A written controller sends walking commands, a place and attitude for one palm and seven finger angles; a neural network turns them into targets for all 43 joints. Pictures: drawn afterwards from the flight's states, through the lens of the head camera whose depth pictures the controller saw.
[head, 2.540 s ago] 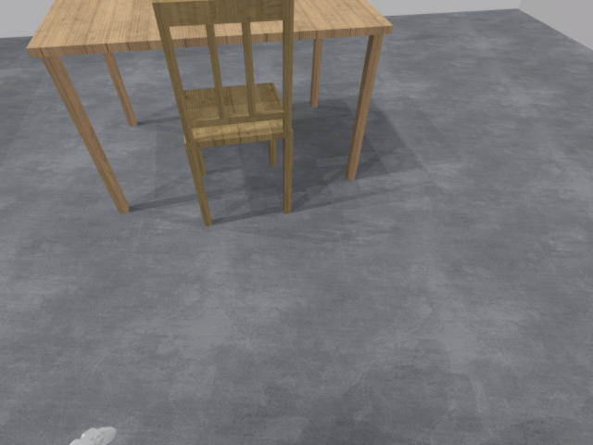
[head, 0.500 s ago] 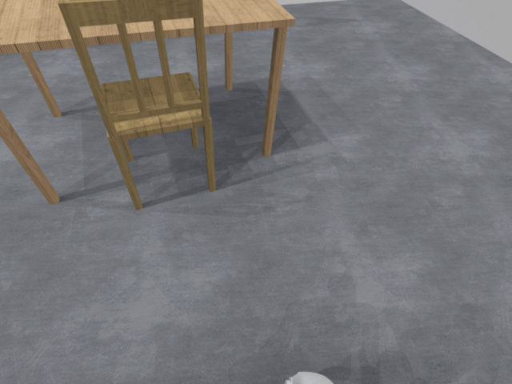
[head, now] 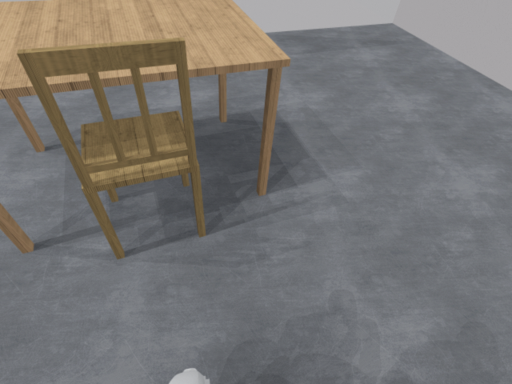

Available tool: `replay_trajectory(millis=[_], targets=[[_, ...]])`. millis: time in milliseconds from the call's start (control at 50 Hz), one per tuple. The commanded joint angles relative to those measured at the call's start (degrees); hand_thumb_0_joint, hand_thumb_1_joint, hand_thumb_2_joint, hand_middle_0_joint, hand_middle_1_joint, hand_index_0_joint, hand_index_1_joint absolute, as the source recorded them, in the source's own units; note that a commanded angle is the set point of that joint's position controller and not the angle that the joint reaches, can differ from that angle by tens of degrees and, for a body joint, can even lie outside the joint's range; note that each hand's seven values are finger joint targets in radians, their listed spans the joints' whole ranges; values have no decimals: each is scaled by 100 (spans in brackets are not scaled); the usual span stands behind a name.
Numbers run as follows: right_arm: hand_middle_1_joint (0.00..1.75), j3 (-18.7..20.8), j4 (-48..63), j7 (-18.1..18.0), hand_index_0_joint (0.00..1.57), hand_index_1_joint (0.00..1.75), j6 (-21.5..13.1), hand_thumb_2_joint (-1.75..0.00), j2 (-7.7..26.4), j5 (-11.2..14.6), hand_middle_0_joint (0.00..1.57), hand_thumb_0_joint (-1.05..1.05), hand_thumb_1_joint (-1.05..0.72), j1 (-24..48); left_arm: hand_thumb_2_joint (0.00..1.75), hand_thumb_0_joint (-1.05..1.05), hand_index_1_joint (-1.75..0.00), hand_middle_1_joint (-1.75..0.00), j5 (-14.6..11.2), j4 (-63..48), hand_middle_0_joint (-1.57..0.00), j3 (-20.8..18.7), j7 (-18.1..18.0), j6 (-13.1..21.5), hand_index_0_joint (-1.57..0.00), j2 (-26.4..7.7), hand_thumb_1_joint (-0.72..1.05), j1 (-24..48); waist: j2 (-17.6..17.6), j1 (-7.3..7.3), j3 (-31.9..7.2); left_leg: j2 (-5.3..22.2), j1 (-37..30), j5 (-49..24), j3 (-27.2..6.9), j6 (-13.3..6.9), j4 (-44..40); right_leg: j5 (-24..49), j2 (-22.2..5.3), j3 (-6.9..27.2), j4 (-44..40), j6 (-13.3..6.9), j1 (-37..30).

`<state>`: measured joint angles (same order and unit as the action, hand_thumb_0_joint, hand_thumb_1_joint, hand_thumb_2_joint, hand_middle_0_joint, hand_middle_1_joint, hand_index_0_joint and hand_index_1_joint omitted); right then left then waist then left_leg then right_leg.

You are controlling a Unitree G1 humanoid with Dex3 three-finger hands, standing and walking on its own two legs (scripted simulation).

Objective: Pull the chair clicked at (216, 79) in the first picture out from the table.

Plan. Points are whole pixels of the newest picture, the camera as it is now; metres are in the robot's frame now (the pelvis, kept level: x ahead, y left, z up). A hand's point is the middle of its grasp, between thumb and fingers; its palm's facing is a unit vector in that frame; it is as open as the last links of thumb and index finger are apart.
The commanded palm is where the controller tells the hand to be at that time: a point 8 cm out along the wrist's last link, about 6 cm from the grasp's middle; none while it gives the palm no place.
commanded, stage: walk to a spot facing it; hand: left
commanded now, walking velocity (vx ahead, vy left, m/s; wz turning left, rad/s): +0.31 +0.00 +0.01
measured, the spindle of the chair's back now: (108, 120) +0.81 +0.46 -0.08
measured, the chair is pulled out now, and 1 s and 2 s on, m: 0.00 0.00 0.00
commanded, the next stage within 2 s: turn to face it in 0.12 s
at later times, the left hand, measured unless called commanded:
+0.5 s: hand (150, 335) +0.25 +0.21 -0.17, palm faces +0.04 -0.98 -0.20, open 7.3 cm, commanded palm none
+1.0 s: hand (127, 358) +0.21 +0.25 -0.19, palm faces +0.31 -0.93 -0.21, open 7.3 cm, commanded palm none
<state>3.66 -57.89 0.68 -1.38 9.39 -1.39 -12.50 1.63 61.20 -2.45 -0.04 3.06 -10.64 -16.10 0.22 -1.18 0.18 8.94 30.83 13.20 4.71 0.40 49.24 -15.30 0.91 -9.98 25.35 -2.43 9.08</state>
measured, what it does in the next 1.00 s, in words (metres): walks ahead: left foot, then right foot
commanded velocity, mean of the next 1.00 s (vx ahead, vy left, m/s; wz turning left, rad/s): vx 0.04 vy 0.00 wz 0.28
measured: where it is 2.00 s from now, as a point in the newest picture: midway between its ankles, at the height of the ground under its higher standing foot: (217, 351)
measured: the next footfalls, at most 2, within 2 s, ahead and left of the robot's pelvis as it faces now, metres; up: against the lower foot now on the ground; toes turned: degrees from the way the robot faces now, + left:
left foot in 0.10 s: +0.17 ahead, +0.13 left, +0.00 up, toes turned +10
right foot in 0.54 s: +0.29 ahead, -0.09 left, +0.00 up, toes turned -4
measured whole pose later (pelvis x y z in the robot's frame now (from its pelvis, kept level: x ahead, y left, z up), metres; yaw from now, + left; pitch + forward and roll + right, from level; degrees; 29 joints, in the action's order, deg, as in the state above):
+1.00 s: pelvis +0.22 +0.04 -0.01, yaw +15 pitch -1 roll -1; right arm 2.8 -53.2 0.3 1.1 12.5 -1.3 -6.4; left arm 1.2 55.5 -3.5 -1.1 -2.5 -13.6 -13.6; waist 3.0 1.4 4.1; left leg 2.2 18.1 16.9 5.9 -1.8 37.4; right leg -27.5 -8.0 -11.7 45.0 1.9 17.9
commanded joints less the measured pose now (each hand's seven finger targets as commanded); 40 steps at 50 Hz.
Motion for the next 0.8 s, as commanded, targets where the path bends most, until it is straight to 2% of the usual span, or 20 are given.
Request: replay_trajectory(millis=[0,20,60,80,100,120,160,200,240,280,360,440,480,500,520,540,560,600,660,780], targets=[[30,-17,286,119,20,30,-114,-90,172,6,20,0,-90,17,90,0,-30,-30,2,-226,-20,-179,-30,105,-20,-783,90,-400,411,142,698,-183,-675,97,211,-39,-911,-442,-1655,1201,-1355,-650,588],[30,-18,291,107,20,30,-141,-90,231,1,20,0,-90,-9,90,0,-30,-30,-6,-204,-20,-181,-34,93,-20,-785,90,-448,316,109,661,-250,-968,94,286,-56,-1188,-216,-1634,1162,-1159,-610,532],[30,39,19,33,20,30,-214,-90,526,-26,20,0,-90,-878,90,0,-30,-30,-41,-231,-20,-165,-24,51,-20,-654,90,-451,-478,-301,325,-338,-2585,150,241,-145,-2003,437,-1169,673,312,-367,1026],[30,170,-137,-38,20,30,-261,-90,1128,-113,20,0,-90,-1611,90,0,-30,-30,-88,-340,-20,-123,20,41,-20,-341,90,-551,-1748,-526,-107,849,-3581,460,-1519,-608,-2790,-163,-479,152,2155,-14,1963],[30,225,-231,-95,20,30,-222,-90,1514,-82,20,0,-90,-2125,90,0,-30,-30,-80,-566,-20,-91,43,78,-20,-256,90,-284,-2081,-613,-235,1839,-3877,12,-2912,-1113,-3507,-1853,-63,258,3703,110,2794],[30,162,-265,-164,20,30,-209,-90,1323,-61,20,0,-90,-1845,90,0,-30,-30,-41,-534,-20,-124,-4,36,-20,-388,90,-92,-1541,-558,-256,1875,-3572,256,-2778,-1118,-3599,-1640,-316,795,4510,42,2979],[30,16,-38,-200,20,30,-273,-90,840,-41,20,0,-90,-1097,90,0,-30,-30,-26,-393,-20,-162,60,-9,-20,-322,90,-12,-576,-245,228,1600,-2823,-315,-1737,-954,-3612,-717,-697,1004,4859,92,3061],[30,-74,-53,-226,20,30,-359,-90,569,-3,20,0,-90,-778,90,0,-30,-30,3,-222,-20,-138,70,-134,-20,-102,90,-327,-542,76,273,1136,-2394,-1707,-603,-704,-3552,-186,-759,990,4527,219,2593],[30,-83,-138,-253,20,30,-381,-90,392,33,20,0,-90,-808,90,0,-30,-30,2,-137,-20,-129,38,-195,-20,-28,90,-469,-601,157,158,810,-2235,-2824,-169,-735,-3484,-17,-779,808,3974,343,2183],[30,-100,-185,-257,20,30,-360,-90,509,46,20,0,-90,-775,90,0,-30,-30,-8,-145,-20,-83,13,-233,-20,51,90,-467,-653,219,104,678,-2360,-3471,-24,-850,-3411,9,-766,610,3216,451,1996],[30,-58,-311,-233,20,30,-217,-90,665,39,20,0,-90,-961,90,0,-30,-30,-36,-353,-20,-44,-49,-241,-20,-10,90,105,-769,39,115,602,-2511,-3853,-211,-907,-3071,38,-569,363,2035,529,1634],[30,32,-300,-225,20,30,-23,-90,772,11,20,0,-90,-876,90,0,-30,-30,-72,-575,-20,-108,-77,-248,-20,-179,90,412,-1099,9,174,622,-2412,-3279,-639,-854,-2684,-142,-441,297,1324,530,1263],[30,54,-251,-218,20,30,30,-90,771,30,20,0,-90,-739,90,0,-30,-30,-80,-572,-20,-161,-83,-194,-20,-304,90,131,-763,229,83,430,-2094,-2561,-703,-602,-2151,576,-440,300,329,520,462],[30,47,-192,-187,20,30,28,-90,646,76,20,0,-90,-759,90,0,-30,-30,-66,-490,-20,-218,-115,-129,-20,-571,90,-226,-173,384,-213,100,-1486,-1676,-491,-331,-1477,1789,-879,674,-16,436,-587],[30,1,-71,-144,20,30,16,-90,258,116,20,0,-90,-988,90,0,-30,-30,-4,-419,-20,-332,-186,-73,-20,-1141,90,-618,1411,447,-746,-673,-291,849,157,49,-92,3593,-2406,2006,-123,-74,-1826],[30,31,46,-197,20,30,109,-90,369,108,20,0,-90,-940,90,0,-30,-30,-71,-471,-20,-321,-197,-114,-20,-1280,90,-801,1421,488,-830,-815,-302,2452,-225,89,1040,4679,-3099,2212,-330,-589,-1376],[30,37,25,-198,20,30,181,-90,340,95,20,0,-90,-747,90,0,-30,-30,-74,-543,-20,-325,-224,-120,-20,-1188,90,-500,1520,465,-702,-604,-273,2352,-516,99,1632,4136,-2935,2129,-467,-695,-853],[30,74,-18,-131,20,30,271,-90,352,53,20,0,-90,-525,90,0,-30,-30,-78,-727,-20,-227,-247,-176,-20,-793,90,111,753,237,-117,-411,-83,1594,-471,175,2186,2893,-2462,1403,-590,-606,-205],[30,75,0,-42,20,30,371,-90,248,30,20,0,-90,-556,90,0,-30,-30,-39,-856,-20,-183,-256,-170,-20,-649,90,411,794,20,71,-415,-258,1087,-337,222,1884,2176,-2119,647,-784,-413,356],[30,28,331,-2,20,30,366,-90,310,38,20,0,-90,41,90,0,-30,-30,15,-920,-20,-287,-229,-233,-20,-909,90,257,902,180,66,-512,-537,1143,-3,220,235,2220,-2129,317,-591,-513,40]])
